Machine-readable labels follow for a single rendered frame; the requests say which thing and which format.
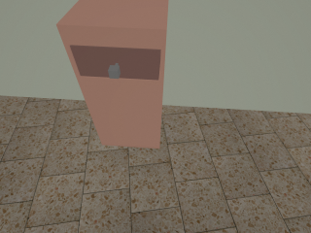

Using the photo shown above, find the handle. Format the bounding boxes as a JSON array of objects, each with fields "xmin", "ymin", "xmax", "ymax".
[{"xmin": 108, "ymin": 63, "xmax": 121, "ymax": 79}]

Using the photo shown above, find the drawer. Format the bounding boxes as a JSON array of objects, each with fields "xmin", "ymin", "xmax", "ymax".
[{"xmin": 70, "ymin": 45, "xmax": 161, "ymax": 81}]

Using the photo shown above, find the cabinet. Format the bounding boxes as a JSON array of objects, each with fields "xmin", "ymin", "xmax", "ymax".
[{"xmin": 56, "ymin": 0, "xmax": 169, "ymax": 149}]

